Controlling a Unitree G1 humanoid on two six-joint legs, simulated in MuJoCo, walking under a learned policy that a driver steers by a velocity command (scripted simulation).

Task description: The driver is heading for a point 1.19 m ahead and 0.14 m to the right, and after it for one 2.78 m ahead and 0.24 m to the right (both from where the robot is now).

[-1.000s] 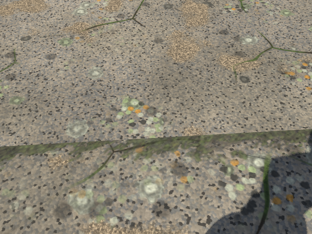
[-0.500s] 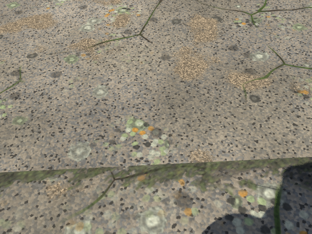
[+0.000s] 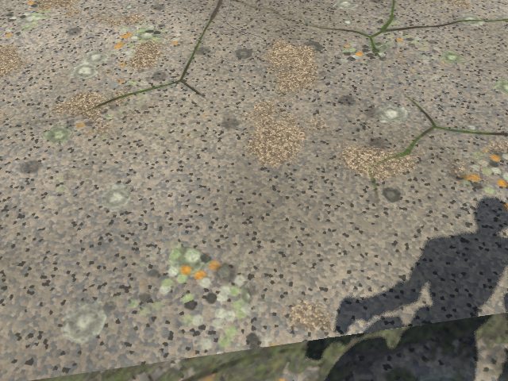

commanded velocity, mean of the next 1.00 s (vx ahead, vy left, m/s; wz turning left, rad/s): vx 0.27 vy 0.00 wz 0.00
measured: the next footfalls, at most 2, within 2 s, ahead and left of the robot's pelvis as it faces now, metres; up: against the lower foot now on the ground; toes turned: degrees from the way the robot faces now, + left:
right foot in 0.28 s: +0.33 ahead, -0.16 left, +0.00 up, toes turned -2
left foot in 0.70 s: +0.43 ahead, +0.06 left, +0.00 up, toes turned +3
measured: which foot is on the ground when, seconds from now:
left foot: down 0.00-0.30, up 0.32-0.68, down 0.70-1.00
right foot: up 0.00-0.26, down 0.28-1.00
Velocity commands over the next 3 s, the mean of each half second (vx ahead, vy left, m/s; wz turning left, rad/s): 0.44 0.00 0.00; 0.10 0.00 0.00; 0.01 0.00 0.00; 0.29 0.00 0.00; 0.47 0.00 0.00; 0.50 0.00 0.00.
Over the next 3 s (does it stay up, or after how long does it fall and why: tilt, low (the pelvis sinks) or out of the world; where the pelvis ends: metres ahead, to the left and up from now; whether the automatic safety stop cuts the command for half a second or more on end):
stays up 1.04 -0.04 -0.19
